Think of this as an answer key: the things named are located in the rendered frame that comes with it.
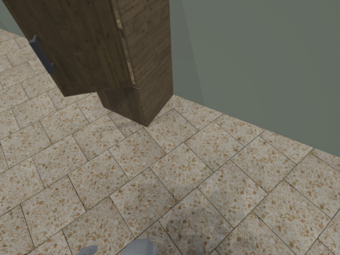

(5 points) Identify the handle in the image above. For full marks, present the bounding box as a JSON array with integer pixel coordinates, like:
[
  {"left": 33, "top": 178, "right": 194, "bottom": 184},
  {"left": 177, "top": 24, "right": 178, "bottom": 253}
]
[{"left": 29, "top": 35, "right": 55, "bottom": 74}]

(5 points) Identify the left robot thigh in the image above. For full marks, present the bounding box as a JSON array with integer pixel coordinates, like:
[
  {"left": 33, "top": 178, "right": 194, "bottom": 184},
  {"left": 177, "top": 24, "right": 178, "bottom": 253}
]
[{"left": 120, "top": 239, "right": 157, "bottom": 255}]

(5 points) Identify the cupboard door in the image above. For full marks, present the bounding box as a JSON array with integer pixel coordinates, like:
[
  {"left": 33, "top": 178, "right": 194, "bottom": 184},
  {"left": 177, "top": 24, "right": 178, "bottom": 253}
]
[{"left": 2, "top": 0, "right": 133, "bottom": 97}]

